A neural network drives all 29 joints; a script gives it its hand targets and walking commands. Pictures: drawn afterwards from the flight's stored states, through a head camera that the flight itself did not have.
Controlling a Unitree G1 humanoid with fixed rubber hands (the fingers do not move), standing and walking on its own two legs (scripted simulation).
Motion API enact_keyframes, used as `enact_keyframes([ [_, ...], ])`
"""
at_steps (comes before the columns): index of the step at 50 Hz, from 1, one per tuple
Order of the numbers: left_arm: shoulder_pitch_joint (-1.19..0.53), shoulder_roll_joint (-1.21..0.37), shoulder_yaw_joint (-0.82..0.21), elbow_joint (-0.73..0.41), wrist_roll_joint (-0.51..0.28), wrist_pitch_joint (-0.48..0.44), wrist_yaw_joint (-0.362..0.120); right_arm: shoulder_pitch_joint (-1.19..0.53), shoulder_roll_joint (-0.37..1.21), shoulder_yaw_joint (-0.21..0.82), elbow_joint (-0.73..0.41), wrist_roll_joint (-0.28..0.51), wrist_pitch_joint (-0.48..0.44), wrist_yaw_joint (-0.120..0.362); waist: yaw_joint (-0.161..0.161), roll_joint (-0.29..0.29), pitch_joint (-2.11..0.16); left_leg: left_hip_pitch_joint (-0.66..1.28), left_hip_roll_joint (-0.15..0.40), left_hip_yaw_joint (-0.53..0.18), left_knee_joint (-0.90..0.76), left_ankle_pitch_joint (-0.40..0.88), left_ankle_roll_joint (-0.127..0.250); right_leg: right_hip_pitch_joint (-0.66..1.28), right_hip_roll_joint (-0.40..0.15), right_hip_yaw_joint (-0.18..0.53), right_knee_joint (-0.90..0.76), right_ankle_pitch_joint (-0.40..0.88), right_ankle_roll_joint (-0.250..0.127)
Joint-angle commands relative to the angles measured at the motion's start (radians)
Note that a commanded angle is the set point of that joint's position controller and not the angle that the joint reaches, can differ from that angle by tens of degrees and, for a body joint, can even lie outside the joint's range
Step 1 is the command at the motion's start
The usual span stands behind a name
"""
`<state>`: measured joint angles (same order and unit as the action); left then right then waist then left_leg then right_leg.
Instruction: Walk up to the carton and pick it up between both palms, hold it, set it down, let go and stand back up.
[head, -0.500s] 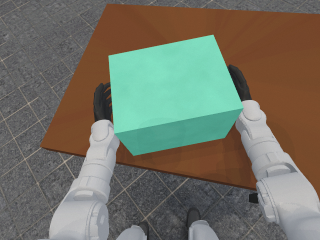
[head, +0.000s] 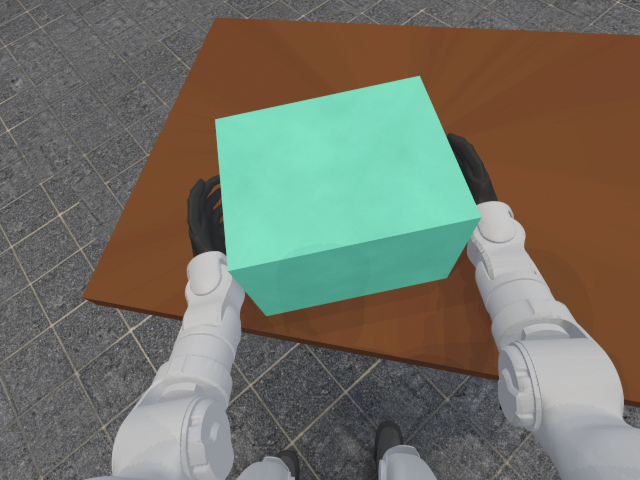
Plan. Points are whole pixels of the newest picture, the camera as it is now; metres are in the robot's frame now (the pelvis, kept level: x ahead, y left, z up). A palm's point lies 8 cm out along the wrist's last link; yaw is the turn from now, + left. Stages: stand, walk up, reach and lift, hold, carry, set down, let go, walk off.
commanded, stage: reach and lift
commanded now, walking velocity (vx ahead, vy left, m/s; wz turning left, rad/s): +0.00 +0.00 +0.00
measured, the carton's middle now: (338, 203) +0.44 +0.03 +0.01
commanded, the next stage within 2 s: none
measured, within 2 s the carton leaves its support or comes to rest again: leaves its support in 1.82 s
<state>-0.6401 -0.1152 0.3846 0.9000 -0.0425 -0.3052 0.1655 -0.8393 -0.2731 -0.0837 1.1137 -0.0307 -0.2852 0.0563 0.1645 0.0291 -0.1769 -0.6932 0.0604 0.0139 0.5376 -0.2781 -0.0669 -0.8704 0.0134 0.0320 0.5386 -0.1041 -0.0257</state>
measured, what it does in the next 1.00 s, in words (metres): stands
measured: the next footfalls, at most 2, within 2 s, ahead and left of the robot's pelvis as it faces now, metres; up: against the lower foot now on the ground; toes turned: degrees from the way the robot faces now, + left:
none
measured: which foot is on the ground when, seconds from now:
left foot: down 0.00-1.00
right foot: down 0.00-1.00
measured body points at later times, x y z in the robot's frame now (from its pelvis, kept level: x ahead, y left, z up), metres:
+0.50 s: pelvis +0.00 +0.00 +0.00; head +0.13 -0.04 +0.43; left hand +0.39 +0.20 +0.01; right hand +0.48 -0.14 +0.01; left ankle -0.04 +0.17 -0.72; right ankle +0.07 -0.10 -0.72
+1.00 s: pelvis +0.00 +0.00 +0.00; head +0.13 -0.04 +0.43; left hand +0.38 +0.20 +0.01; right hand +0.48 -0.14 +0.01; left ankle -0.04 +0.17 -0.72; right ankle +0.07 -0.10 -0.72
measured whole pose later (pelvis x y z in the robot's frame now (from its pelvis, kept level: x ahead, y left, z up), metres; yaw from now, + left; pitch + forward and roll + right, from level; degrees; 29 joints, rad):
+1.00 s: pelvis +0.00 +0.00 +0.00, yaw +0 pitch +25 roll +2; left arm -0.67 -0.12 0.43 1.00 -0.01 -0.38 0.16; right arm -0.89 -0.27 -0.12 1.26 -0.09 -0.38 0.05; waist 0.16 0.03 -0.19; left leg -0.69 0.06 0.01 0.54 -0.28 -0.07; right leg -0.87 0.01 0.03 0.54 -0.10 -0.02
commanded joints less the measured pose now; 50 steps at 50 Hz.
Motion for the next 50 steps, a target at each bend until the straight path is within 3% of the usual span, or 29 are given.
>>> enact_keyframes([
  [1, -0.527, -0.357, -0.29, 0.03, 0.177, -0.029, -0.144, -0.492, 0.644, 0.155, -0.054, -0.124, -0.063, 0.132, 0.023, -0.202, -0.737, -0.185, -0.081, 0.095, -0.075, 0.214, 0.039, 1.017, -0.026, -0.052, 0.004, 0.336, 0.052],
  [4, -0.5, -0.333, -0.266, 0.079, 0.179, -0.034, -0.144, -0.518, 0.645, 0.174, -0.057, -0.121, -0.077, 0.126, 0.047, -0.238, -0.733, -0.219, -0.081, 0.098, -0.067, 0.209, 0.05, 1.029, -0.03, -0.04, 0.016, 0.381, 0.061],
  [5, -0.498, -0.331, -0.259, 0.09, 0.183, -0.039, -0.148, -0.51, 0.647, 0.156, -0.043, -0.133, -0.083, 0.118, 0.03, -0.235, -0.728, -0.21, -0.081, 0.097, -0.065, 0.204, 0.052, 1.029, -0.034, -0.038, 0.015, 0.385, 0.066],
  [7, -0.5, -0.326, -0.26, 0.083, 0.191, -0.04, -0.148, -0.496, 0.658, 0.148, -0.008, -0.128, -0.078, 0.119, 0.045, -0.211, -0.696, -0.191, -0.072, 0.101, -0.074, 0.206, 0.052, 1.022, -0.039, -0.036, 0.006, 0.363, 0.064],
  [11, -0.5, -0.331, -0.242, 0.112, 0.194, -0.042, -0.138, -0.532, 0.656, 0.175, -0.018, -0.116, -0.093, 0.117, 0.062, -0.229, -0.702, -0.186, -0.076, 0.098, -0.066, 0.208, 0.056, 1.003, -0.031, -0.04, 0.005, 0.345, 0.061],
  [13, -0.52, -0.329, -0.247, 0.095, 0.197, -0.044, -0.136, -0.52, 0.653, 0.144, 0.001, -0.124, -0.088, 0.119, 0.035, -0.22, -0.707, -0.188, -0.075, 0.095, -0.07, 0.195, 0.052, 0.989, -0.034, -0.049, -0.011, 0.309, 0.057],
  [16, -0.528, -0.332, -0.241, 0.1, 0.202, -0.046, -0.134, -0.52, 0.664, 0.12, 0.023, -0.144, -0.092, 0.114, 0.03, -0.221, -0.707, -0.195, -0.07, 0.097, -0.06, 0.19, 0.054, 0.996, -0.031, -0.04, -0.01, 0.295, 0.056],
  [17, -0.509, -0.335, -0.228, 0.106, 0.206, -0.043, -0.131, -0.523, 0.661, 0.133, 0.019, -0.134, -0.092, 0.116, 0.047, -0.218, -0.687, -0.179, -0.067, 0.093, -0.073, 0.187, 0.054, 0.986, -0.028, -0.049, -0.016, 0.275, 0.059],
  [22, -0.516, -0.328, -0.216, 0.127, 0.208, -0.045, -0.129, -0.539, 0.663, 0.114, 0.035, -0.142, -0.092, 0.117, 0.031, -0.234, -0.686, -0.199, -0.073, 0.097, -0.067, 0.178, 0.058, 0.983, -0.034, -0.042, -0.018, 0.254, 0.056],
  [23, -0.508, -0.327, -0.219, 0.12, 0.208, -0.048, -0.127, -0.54, 0.663, 0.13, 0.021, -0.145, -0.098, 0.114, 0.051, -0.235, -0.685, -0.194, -0.072, 0.098, -0.064, 0.198, 0.056, 0.992, -0.032, -0.043, -0.008, 0.292, 0.059],
  [24, -0.505, -0.331, -0.219, 0.145, 0.214, -0.039, -0.126, -0.561, 0.651, 0.12, 0.023, -0.141, -0.099, 0.115, 0.027, -0.233, -0.676, -0.187, -0.072, 0.097, -0.061, 0.207, 0.054, 0.969, -0.024, -0.051, -0.013, 0.272, 0.057],
  [25, -0.52, -0.332, -0.22, 0.142, 0.216, -0.046, -0.127, -0.576, 0.665, 0.118, 0.031, -0.156, -0.105, 0.113, 0.043, -0.241, -0.693, -0.223, -0.075, 0.102, -0.051, 0.187, 0.055, 0.988, -0.031, -0.039, -0.008, 0.27, 0.052],
  [27, -0.509, -0.311, -0.206, 0.16, 0.209, -0.045, -0.131, -0.572, 0.666, 0.129, 0.025, -0.153, -0.099, 0.11, 0.037, -0.266, -0.691, -0.229, -0.072, 0.101, -0.048, 0.177, 0.066, 0.991, -0.035, -0.036, -0.004, 0.286, 0.062],
  [28, -0.532, -0.318, -0.221, 0.141, 0.212, -0.053, -0.13, -0.553, 0.68, 0.12, 0.043, -0.15, -0.098, 0.109, 0.033, -0.239, -0.691, -0.221, -0.072, 0.104, -0.06, 0.159, 0.063, 0.995, -0.039, -0.031, -0.006, 0.264, 0.062],
  [30, -0.515, -0.313, -0.199, 0.164, 0.216, -0.043, -0.127, -0.555, 0.661, 0.113, 0.073, -0.154, -0.097, 0.111, 0.036, -0.271, -0.657, -0.221, -0.066, 0.102, -0.054, 0.167, 0.065, 0.958, -0.028, -0.041, -0.012, 0.224, 0.059],
  [31, -0.504, -0.321, -0.211, 0.147, 0.222, -0.047, -0.125, -0.528, 0.665, 0.109, 0.074, -0.155, -0.103, 0.109, 0.039, -0.239, -0.654, -0.192, -0.064, 0.098, -0.057, 0.189, 0.057, 0.957, -0.025, -0.041, -0.021, 0.234, 0.051],
  [34, -0.519, -0.316, -0.203, 0.157, 0.21, -0.048, -0.125, -0.588, 0.657, 0.106, 0.038, -0.16, -0.108, 0.106, 0.022, -0.258, -0.704, -0.225, -0.073, 0.091, -0.043, 0.169, 0.065, 0.975, -0.028, -0.036, -0.014, 0.243, 0.059],
  [35, -0.525, -0.321, -0.203, 0.159, 0.213, -0.055, -0.124, -0.597, 0.663, 0.131, 0.052, -0.156, -0.114, 0.108, 0.042, -0.251, -0.706, -0.229, -0.072, 0.097, -0.037, 0.172, 0.065, 0.97, -0.037, -0.034, -0.004, 0.264, 0.057],
  [37, -0.53, -0.318, -0.202, 0.17, 0.217, -0.057, -0.119, -0.605, 0.657, 0.124, 0.074, -0.157, -0.12, 0.104, 0.033, -0.262, -0.721, -0.249, -0.07, 0.098, -0.035, 0.187, 0.061, 0.971, -0.027, -0.03, 0.002, 0.278, 0.061],
  [41, -0.518, -0.323, -0.213, 0.163, 0.215, -0.066, -0.125, -0.607, 0.668, 0.142, 0.065, -0.161, -0.145, 0.099, 0.045, -0.253, -0.704, -0.226, -0.066, 0.094, -0.037, 0.185, 0.061, 0.981, -0.035, -0.028, -0.005, 0.29, 0.063],
  [42, -0.518, -0.327, -0.215, 0.156, 0.211, -0.066, -0.125, -0.614, 0.668, 0.127, 0.061, -0.171, -0.149, 0.093, 0.027, -0.262, -0.719, -0.223, -0.066, 0.093, -0.034, 0.22, 0.056, 0.993, -0.024, -0.038, -0.008, 0.33, 0.063],
  [43, -0.53, -0.323, -0.229, 0.133, 0.203, -0.079, -0.123, -0.628, 0.669, 0.147, 0.044, -0.167, -0.161, 0.093, 0.047, -0.26, -0.744, -0.239, -0.068, 0.098, -0.035, 0.211, 0.054, 1.002, -0.028, -0.031, 0.007, 0.361, 0.069],
  [44, -0.511, -0.327, -0.22, 0.156, 0.199, -0.075, -0.122, -0.634, 0.648, 0.143, 0.047, -0.167, -0.162, 0.089, 0.023, -0.273, -0.743, -0.228, -0.069, 0.087, -0.034, 0.24, 0.054, 1.002, -0.018, -0.042, 0.001, 0.39, 0.067],
  [46, -0.524, -0.34, -0.234, 0.141, 0.198, -0.097, -0.121, -0.657, 0.674, 0.18, 0.014, -0.164, -0.188, 0.084, 0.053, -0.261, -0.782, -0.232, -0.069, 0.089, -0.023, 0.247, 0.056, 1.017, -0.029, -0.032, 0.015, 0.43, 0.069],
  [47, -0.554, -0.331, -0.228, 0.16, 0.202, -0.09, -0.122, -0.665, 0.67, 0.16, 0.04, -0.163, -0.181, 0.087, 0.044, -0.273, -0.771, -0.252, -0.066, 0.093, -0.026, 0.21, 0.055, 1.006, -0.03, -0.024, 0.004, 0.386, 0.069],
  [48, -0.553, -0.356, -0.246, 0.131, 0.193, -0.102, -0.117, -0.689, 0.688, 0.176, 0.002, -0.168, -0.192, 0.086, 0.056, -0.273, -0.821, -0.272, -0.072, 0.101, -0.026, 0.22, 0.054, 1.029, -0.023, -0.023, 0.019, 0.399, 0.07],
  [49, -0.52, -0.353, -0.246, 0.138, 0.194, -0.107, -0.112, -0.669, 0.656, 0.178, 0.007, -0.171, -0.205, 0.083, 0.041, -0.261, -0.802, -0.229, -0.068, 0.084, -0.031, 0.249, 0.054, 1.0, -0.016, -0.045, 0.011, 0.422, 0.072],
  [50, -0.516, -0.35, -0.234, 0.16, 0.201, -0.109, -0.116, -0.683, 0.664, 0.183, 0.007, -0.179, -0.215, 0.078, 0.052, -0.296, -0.798, -0.24, -0.068, 0.088, -0.016, 0.254, 0.056, 1.009, -0.017, -0.034, 0.021, 0.465, 0.075],
])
